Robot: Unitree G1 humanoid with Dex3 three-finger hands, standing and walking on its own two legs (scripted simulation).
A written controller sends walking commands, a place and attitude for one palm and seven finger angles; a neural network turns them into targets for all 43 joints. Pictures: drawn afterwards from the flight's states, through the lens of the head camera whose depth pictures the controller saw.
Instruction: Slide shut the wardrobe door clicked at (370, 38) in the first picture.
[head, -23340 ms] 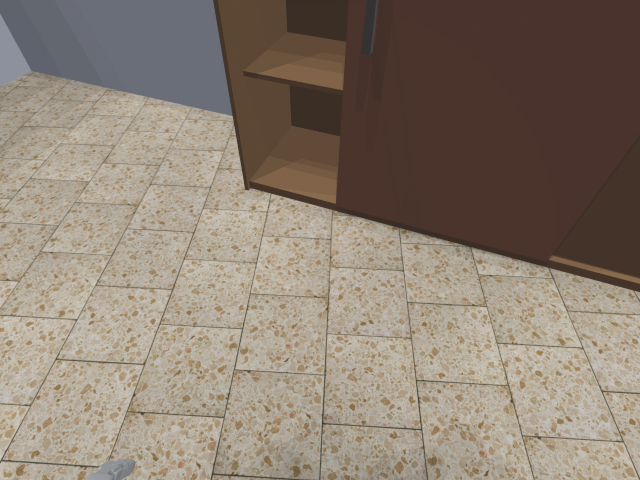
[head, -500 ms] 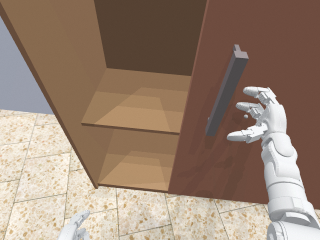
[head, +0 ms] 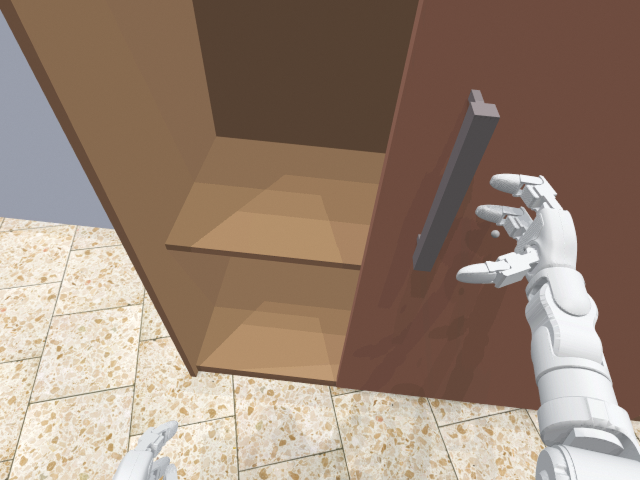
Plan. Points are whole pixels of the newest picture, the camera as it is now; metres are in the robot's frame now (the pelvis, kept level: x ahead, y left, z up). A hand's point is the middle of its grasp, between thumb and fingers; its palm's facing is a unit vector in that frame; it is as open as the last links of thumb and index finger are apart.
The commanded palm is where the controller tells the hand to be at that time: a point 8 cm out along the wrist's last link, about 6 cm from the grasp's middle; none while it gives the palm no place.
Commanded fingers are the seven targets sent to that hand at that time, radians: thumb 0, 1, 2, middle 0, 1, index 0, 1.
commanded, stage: feel for the door with the fingertips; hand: right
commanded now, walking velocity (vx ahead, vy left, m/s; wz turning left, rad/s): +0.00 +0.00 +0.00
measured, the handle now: (444, 191) +0.47 -0.12 +0.13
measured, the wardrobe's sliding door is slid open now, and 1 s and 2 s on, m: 0.44 0.44 0.44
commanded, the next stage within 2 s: slide the fingers in behind the handle in 1.06 s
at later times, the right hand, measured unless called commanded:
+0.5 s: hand (464, 232) +0.40 -0.14 +0.12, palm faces +0.04 +1.00 -0.01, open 14.0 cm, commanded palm +0.38 -0.19 +0.12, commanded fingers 0.00 0.50 -0.30 0.30 1.20 0.30 1.20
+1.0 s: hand (463, 218) +0.43 -0.14 +0.13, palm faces +0.03 +1.00 -0.01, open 14.0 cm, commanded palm +0.40 -0.19 +0.12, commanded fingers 0.00 0.50 -0.30 0.30 1.20 0.30 1.20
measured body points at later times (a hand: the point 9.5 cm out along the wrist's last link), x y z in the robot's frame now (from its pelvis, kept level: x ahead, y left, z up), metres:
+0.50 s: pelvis +0.00 +0.00 +0.00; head +0.02 +0.02 +0.45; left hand +0.12 +0.24 -0.11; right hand +0.39 -0.19 +0.13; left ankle +0.03 +0.12 -0.73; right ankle -0.04 -0.11 -0.73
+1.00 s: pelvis +0.00 +0.00 +0.00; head +0.02 +0.02 +0.45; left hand +0.10 +0.25 -0.12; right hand +0.42 -0.19 +0.13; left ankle +0.03 +0.12 -0.73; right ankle -0.04 -0.11 -0.73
